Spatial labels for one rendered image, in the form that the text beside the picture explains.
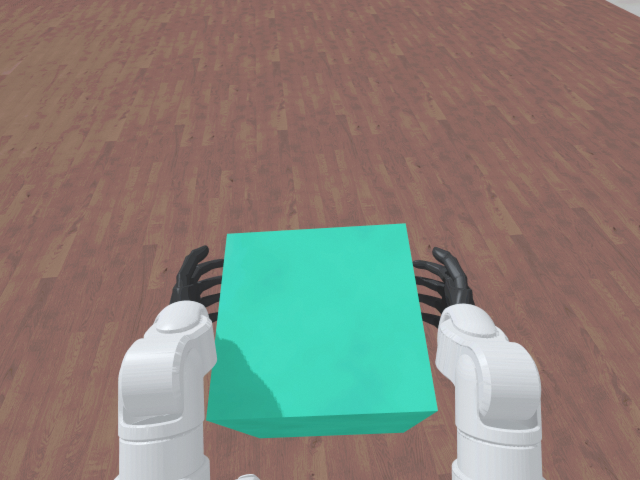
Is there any carton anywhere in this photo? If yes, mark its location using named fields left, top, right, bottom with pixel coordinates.
left=206, top=223, right=438, bottom=438

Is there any left robot forearm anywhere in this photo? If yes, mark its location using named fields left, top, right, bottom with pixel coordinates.
left=114, top=301, right=217, bottom=480

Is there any robot left hand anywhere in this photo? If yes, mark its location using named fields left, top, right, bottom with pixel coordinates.
left=169, top=245, right=224, bottom=323

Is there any robot right hand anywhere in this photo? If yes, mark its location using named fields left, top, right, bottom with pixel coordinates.
left=412, top=247, right=475, bottom=329

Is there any right robot forearm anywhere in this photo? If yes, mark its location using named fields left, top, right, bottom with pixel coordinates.
left=435, top=304, right=546, bottom=480

